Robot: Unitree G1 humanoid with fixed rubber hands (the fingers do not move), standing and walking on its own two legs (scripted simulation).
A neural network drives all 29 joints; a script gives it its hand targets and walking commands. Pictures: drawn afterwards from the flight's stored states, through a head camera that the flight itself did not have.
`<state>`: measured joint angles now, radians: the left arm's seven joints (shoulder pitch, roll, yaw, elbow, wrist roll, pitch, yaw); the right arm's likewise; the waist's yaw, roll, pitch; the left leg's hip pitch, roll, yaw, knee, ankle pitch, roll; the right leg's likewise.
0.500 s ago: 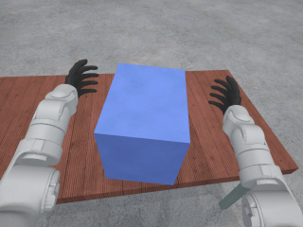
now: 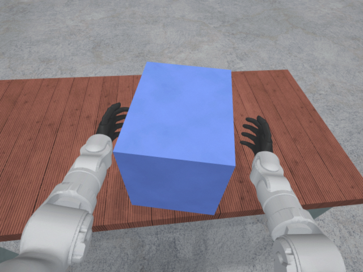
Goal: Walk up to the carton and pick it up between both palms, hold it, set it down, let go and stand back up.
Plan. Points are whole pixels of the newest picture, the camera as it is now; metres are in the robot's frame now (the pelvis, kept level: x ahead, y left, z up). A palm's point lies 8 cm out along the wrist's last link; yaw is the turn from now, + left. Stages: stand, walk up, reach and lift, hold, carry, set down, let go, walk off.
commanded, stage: reach and lift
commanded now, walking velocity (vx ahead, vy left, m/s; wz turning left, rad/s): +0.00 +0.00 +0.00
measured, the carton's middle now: (180, 138) +0.46 -0.06 +0.00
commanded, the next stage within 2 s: none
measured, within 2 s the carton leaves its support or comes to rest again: neither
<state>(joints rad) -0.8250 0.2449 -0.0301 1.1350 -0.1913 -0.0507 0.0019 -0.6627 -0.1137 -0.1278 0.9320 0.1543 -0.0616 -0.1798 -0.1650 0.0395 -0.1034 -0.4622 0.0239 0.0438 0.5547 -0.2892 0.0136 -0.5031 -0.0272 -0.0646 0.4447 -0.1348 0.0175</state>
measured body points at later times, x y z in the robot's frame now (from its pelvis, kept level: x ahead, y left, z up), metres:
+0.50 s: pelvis -0.03 -0.01 -0.03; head +0.05 +0.00 +0.42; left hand +0.46 +0.11 +0.03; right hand +0.37 -0.24 +0.01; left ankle -0.02 +0.10 -0.73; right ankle +0.04 -0.13 -0.73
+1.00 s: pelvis -0.01 +0.00 +0.00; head +0.08 +0.00 +0.44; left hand +0.45 +0.10 +0.03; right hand +0.37 -0.21 +0.02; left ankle -0.02 +0.10 -0.73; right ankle +0.04 -0.13 -0.73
